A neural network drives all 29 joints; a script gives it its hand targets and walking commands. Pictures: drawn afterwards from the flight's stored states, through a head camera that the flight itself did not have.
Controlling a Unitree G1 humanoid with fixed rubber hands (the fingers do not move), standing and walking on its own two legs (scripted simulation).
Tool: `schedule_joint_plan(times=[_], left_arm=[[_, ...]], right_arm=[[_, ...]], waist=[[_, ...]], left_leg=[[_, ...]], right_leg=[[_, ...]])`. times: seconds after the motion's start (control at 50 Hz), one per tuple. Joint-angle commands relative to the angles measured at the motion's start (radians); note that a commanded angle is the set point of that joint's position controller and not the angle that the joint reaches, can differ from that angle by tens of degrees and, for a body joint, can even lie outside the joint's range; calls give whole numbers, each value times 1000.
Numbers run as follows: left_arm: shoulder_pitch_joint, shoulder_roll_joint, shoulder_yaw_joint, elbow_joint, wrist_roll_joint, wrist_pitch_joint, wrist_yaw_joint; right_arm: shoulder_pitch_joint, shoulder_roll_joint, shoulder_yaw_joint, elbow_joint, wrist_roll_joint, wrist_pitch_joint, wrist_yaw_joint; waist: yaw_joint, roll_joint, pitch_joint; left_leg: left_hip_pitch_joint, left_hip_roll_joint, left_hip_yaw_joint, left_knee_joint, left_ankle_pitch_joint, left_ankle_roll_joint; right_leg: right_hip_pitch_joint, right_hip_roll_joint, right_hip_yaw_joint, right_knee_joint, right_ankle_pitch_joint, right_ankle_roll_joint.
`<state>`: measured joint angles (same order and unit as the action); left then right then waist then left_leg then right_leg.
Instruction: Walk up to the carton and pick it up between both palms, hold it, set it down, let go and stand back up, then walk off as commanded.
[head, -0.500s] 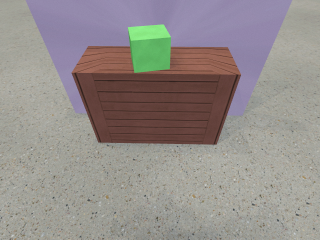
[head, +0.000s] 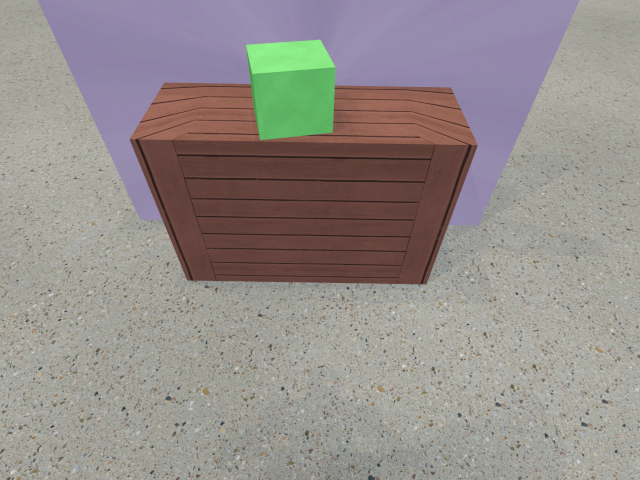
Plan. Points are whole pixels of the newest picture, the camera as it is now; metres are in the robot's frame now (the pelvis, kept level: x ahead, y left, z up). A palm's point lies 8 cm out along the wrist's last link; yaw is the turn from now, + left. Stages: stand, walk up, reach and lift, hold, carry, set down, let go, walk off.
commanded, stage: stand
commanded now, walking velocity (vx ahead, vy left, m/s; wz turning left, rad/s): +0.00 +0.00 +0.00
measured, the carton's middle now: (290, 89) +1.09 +0.12 -0.04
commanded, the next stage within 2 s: none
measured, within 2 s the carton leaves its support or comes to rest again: neither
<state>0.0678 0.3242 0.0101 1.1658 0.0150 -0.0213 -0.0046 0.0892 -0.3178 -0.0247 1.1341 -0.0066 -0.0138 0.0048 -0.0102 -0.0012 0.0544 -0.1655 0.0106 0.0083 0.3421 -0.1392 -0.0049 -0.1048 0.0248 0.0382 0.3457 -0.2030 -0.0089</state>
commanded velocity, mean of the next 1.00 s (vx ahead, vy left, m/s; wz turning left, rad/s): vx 0.00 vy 0.00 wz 0.00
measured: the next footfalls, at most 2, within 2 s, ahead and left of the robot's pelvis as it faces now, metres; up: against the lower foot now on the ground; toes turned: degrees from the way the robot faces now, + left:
none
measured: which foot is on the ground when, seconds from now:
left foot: down 0.00-1.00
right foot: down 0.00-1.00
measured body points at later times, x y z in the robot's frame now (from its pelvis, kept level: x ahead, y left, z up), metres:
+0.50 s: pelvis +0.02 +0.00 +0.00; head +0.03 +0.00 +0.45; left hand +0.11 +0.30 -0.13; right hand +0.12 -0.29 -0.13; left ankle +0.03 +0.12 -0.75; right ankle -0.01 -0.11 -0.75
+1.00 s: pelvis +0.02 +0.00 +0.00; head +0.02 +0.00 +0.45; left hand +0.10 +0.30 -0.13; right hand +0.09 -0.29 -0.14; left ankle +0.03 +0.12 -0.75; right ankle -0.01 -0.11 -0.75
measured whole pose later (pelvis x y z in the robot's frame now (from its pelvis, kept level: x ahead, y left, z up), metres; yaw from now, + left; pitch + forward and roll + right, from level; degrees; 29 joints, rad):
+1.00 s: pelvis +0.02 +0.00 +0.00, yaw +0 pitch -3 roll +0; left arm 0.09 0.34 0.02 1.15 0.01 -0.01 0.00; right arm 0.10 -0.32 -0.02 1.13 0.00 -0.02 0.00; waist 0.00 0.01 0.05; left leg -0.11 0.01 0.01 0.32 -0.16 0.00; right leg -0.05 0.02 0.04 0.31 -0.21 -0.01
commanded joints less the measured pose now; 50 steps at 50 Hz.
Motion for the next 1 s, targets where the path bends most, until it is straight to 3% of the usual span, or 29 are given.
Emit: schedule_joint_plan(times=[0.0,0.02,0.08,0.1,0.12,0.16,0.18,0.24,0.26,0.3,0.32,0.34,0.36,0.38,0.4,0.42,0.44,0.48,0.52,0.56,0.6,0.62,0.68,0.72,0.82,0.86,0.88,0.94,0.98], left_arm=[[-31,223,24,-52,-6,-17,9],[-4,251,40,-59,-10,-22,14],[-58,198,20,-55,-2,-15,13],[-16,204,25,-61,-11,-15,10],[-54,231,27,-46,-6,-10,11],[-22,209,26,-69,-10,-16,13],[-52,254,40,-61,-12,-14,19],[-45,245,41,-64,-11,-10,13],[-58,235,37,-73,-8,-12,15],[-18,227,31,-77,-6,-20,15],[8,216,25,-53,-11,-16,20],[-1,247,41,-49,-9,-20,22],[-31,255,42,-55,-8,-14,27],[-38,223,42,-76,-7,-14,16],[-12,236,41,-66,-9,-16,20],[-29,245,41,-74,-11,-12,21],[-47,222,37,-70,-9,-8,20],[-54,227,36,-81,-9,-13,23],[-41,234,39,-78,-14,-10,16],[-33,245,45,-82,-4,-15,18],[-28,227,36,-77,-13,-16,20],[-47,242,39,-75,-7,-17,20],[-42,252,52,-79,1,-11,21],[-29,238,52,-87,8,-9,16],[-17,225,44,-59,-4,-4,24],[-63,232,46,-76,-5,-12,21],[-6,240,46,-85,-16,-12,18],[-13,212,34,-67,-7,-11,13],[-1,229,38,-71,-15,-18,23]], right_arm=[[-3,-234,-38,-48,10,-12,-15],[-26,-209,-32,-68,8,-16,-15],[-39,-203,-26,-62,10,-29,-20],[-61,-257,-40,-74,11,-30,-17],[-61,-242,-39,-68,15,-20,-15],[-26,-210,-32,-58,5,-21,-14],[-55,-229,-32,-69,3,-20,-16],[-39,-255,-43,-55,4,-23,-11],[-50,-212,-36,-63,2,-24,-18],[-29,-228,-41,-61,6,-18,-14],[-32,-189,-19,-70,14,-23,-9],[-50,-200,-26,-67,1,-19,-16],[-43,-205,-34,-63,6,-10,-16],[-59,-245,-48,-70,2,-22,-21],[-33,-227,-34,-60,6,-16,-18],[-71,-213,-23,-63,6,-17,-19],[-69,-251,-45,-66,5,-15,-20],[-68,-208,-36,-71,8,-20,-15],[-56,-240,-43,-62,5,-11,-22],[-21,-217,-39,-68,-10,-9,-28],[-20,-214,-35,-66,-1,-17,-21],[-58,-230,-39,-67,6,-16,-20],[-85,-204,-30,-79,3,-18,-28],[-35,-206,-19,-75,2,-22,-20],[-69,-243,-37,-75,6,-22,-18],[-11,-217,-31,-73,11,-19,-20],[-43,-231,-26,-85,0,-19,-20],[-54,-215,-33,-78,0,-24,-14],[-9,-202,-20,-79,-5,-25,-9]], waist=[[6,-33,-96],[23,23,-110],[16,-36,-131],[36,29,-98],[-7,18,-88],[-1,0,-80],[6,47,-100],[8,13,-112],[5,-42,-132],[10,17,-105],[-7,-19,-122],[10,36,-109],[-5,-20,-92],[16,-52,-106],[17,19,-148],[16,-11,-120],[-2,30,-80],[-4,-45,-102],[10,55,-85],[8,-16,-18],[-8,-62,-71],[1,15,-107],[18,-15,-87],[0,48,-95],[24,30,-53],[-7,-16,-30],[30,11,-85],[8,-25,-37],[15,19,-72]], left_leg=[[89,129,-130,-60,149,26],[95,119,-100,-54,149,10],[122,128,-105,-36,140,25],[77,125,-116,-34,137,33],[112,123,-104,-52,123,21],[109,124,-104,-55,138,26],[97,129,-105,-52,153,26],[115,116,-98,-37,199,24],[121,122,-104,-33,247,24],[127,117,-85,-21,277,25],[145,128,-102,-28,249,31],[116,131,-93,-19,264,23],[105,123,-95,-43,272,27],[112,113,-81,-13,252,28],[141,113,-90,-32,230,22],[104,121,-96,-29,180,32],[124,113,-102,-40,212,20],[134,124,-95,-41,186,26],[127,115,-95,-36,180,26],[90,111,-86,-28,197,22],[120,124,-99,-42,157,25],[121,121,-110,-54,146,27],[90,125,-94,-65,147,25],[101,118,-85,-66,123,17],[87,127,-111,-83,104,33],[77,122,-98,-80,82,21],[111,117,-105,-69,77,26],[106,130,-104,-51,131,27],[86,118,-112,-80,86,27]], right_leg=[[-5,-131,91,-71,174,-11],[-9,-133,92,-69,181,-5],[-22,-138,106,-66,173,-11],[-2,-133,104,-76,166,-20],[-30,-141,100,-82,185,-19],[-29,-137,115,-75,178,-11],[0,-145,108,-73,193,-13],[9,-135,95,-59,261,-11],[27,-137,80,-50,313,-4],[9,-139,94,-53,354,2],[16,-133,90,-56,323,-5],[35,-143,100,-69,322,0],[16,-137,71,-53,325,5],[32,-130,78,-67,342,1],[44,-146,94,-56,330,-16],[37,-143,92,-64,262,-13],[-12,-138,86,-61,296,-4],[-2,-134,92,-65,257,-12],[-3,-144,97,-89,229,-17],[-15,-151,107,-89,295,10],[3,-136,92,-91,243,-10],[14,-129,94,-106,209,-9],[41,-130,90,-91,198,-5],[36,-143,106,-77,185,-16],[5,-127,99,-102,127,-11],[-7,-130,114,-101,99,-18],[-4,-135,110,-90,109,-22],[-31,-139,92,-100,189,-10],[27,-143,106,-86,155,-17]])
